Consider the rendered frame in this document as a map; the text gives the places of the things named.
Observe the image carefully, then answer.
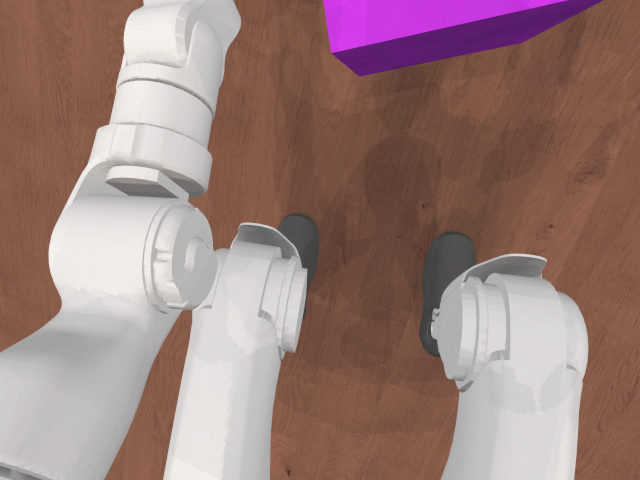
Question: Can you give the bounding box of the right robot shin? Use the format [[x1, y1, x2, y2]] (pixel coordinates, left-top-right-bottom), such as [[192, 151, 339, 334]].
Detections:
[[431, 254, 588, 380]]

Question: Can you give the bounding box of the robot left upper arm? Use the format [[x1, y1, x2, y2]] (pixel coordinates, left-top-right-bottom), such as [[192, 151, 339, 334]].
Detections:
[[0, 194, 218, 480]]

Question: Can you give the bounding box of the carton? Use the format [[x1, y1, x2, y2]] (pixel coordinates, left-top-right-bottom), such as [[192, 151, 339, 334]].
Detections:
[[323, 0, 603, 76]]

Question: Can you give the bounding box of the robot left foot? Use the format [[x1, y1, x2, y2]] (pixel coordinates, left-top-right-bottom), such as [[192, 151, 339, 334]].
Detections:
[[277, 213, 319, 320]]

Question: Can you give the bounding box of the robot left forearm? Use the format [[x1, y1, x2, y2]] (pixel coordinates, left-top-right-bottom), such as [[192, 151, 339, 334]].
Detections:
[[49, 0, 241, 276]]

